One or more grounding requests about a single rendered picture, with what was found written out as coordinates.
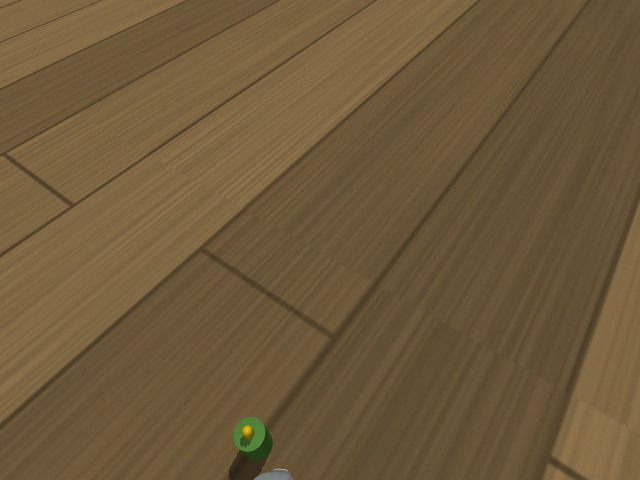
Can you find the bottle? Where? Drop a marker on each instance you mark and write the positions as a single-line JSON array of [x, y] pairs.
[[253, 439]]

